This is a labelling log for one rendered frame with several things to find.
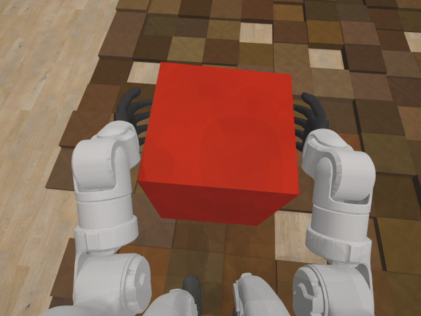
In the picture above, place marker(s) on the robot right upper arm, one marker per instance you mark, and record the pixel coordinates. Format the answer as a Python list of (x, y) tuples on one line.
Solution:
[(328, 290)]

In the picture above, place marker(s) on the robot right hand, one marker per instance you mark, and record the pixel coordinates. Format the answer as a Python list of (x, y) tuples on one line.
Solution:
[(316, 118)]

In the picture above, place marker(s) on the robot left shin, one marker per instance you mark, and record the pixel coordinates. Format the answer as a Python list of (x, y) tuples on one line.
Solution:
[(186, 293)]

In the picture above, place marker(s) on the robot left upper arm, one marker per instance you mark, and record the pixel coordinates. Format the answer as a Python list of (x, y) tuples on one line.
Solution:
[(109, 285)]

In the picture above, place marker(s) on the carton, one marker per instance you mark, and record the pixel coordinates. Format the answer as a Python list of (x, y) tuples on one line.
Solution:
[(220, 145)]

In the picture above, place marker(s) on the robot left forearm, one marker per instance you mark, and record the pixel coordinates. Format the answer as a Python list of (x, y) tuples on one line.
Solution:
[(102, 185)]

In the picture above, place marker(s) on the robot left foot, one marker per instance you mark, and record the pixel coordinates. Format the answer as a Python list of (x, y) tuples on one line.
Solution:
[(191, 285)]

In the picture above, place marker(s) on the robot left hand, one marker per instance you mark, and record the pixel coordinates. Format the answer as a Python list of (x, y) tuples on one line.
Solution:
[(125, 111)]

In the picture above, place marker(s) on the robot right forearm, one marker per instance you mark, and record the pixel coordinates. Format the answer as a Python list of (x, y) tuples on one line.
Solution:
[(342, 197)]

